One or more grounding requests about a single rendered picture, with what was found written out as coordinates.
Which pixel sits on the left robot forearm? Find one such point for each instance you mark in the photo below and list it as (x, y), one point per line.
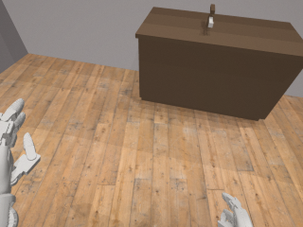
(8, 216)

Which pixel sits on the left robot hand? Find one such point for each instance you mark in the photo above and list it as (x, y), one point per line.
(10, 122)

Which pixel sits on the counter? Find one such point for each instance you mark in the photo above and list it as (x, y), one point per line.
(240, 67)

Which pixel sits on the tap lever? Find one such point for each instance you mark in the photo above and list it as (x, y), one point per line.
(210, 22)

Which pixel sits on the right robot hand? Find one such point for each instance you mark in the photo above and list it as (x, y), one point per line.
(239, 217)

